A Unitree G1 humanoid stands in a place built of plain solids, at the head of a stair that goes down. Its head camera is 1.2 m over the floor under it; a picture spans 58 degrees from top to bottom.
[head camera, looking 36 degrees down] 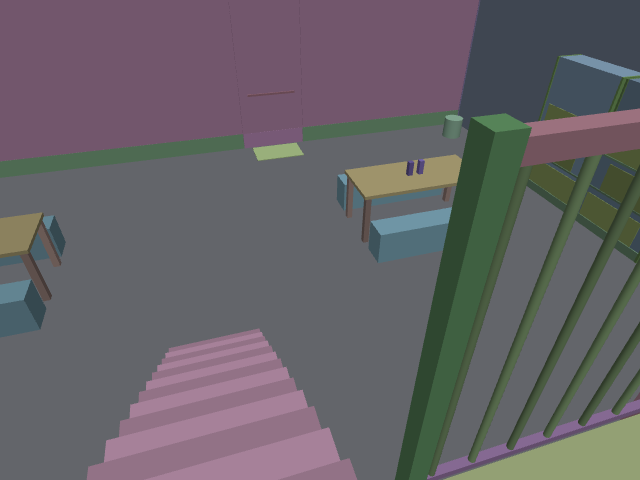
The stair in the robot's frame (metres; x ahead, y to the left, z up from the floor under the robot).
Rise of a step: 0.17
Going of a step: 0.21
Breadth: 0.92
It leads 17 degrees to the left of straight ahead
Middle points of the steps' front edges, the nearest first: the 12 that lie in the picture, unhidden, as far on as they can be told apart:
0.78 0.41 -0.34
0.98 0.47 -0.51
1.18 0.53 -0.68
1.39 0.59 -0.85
1.59 0.65 -1.03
1.79 0.71 -1.20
1.99 0.77 -1.37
2.19 0.83 -1.54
2.40 0.89 -1.71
2.60 0.95 -1.88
2.80 1.01 -2.05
3.00 1.08 -2.22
